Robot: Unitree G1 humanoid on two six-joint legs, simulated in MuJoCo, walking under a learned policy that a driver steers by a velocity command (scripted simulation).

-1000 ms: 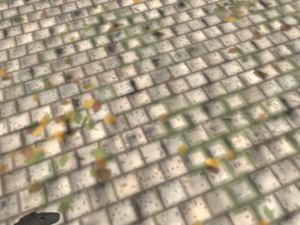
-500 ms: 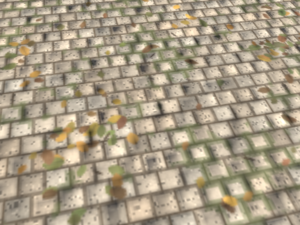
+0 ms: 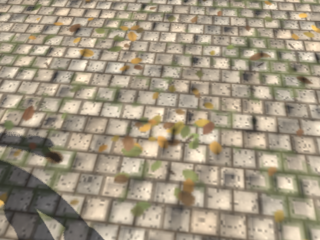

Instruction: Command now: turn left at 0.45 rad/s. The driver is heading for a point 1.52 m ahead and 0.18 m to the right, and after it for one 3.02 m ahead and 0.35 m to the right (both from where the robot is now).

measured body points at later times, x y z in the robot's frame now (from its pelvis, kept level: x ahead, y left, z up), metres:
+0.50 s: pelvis +0.02 +0.04 +0.00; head +0.03 +0.04 +0.45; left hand +0.13 +0.33 -0.11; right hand +0.17 -0.21 -0.11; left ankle +0.00 +0.14 -0.74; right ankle +0.01 -0.09 -0.72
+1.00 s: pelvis +0.15 +0.05 -0.01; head +0.18 +0.05 +0.43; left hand +0.18 +0.33 -0.15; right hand +0.36 -0.18 -0.11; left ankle +0.23 +0.16 -0.74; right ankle +0.03 -0.08 -0.72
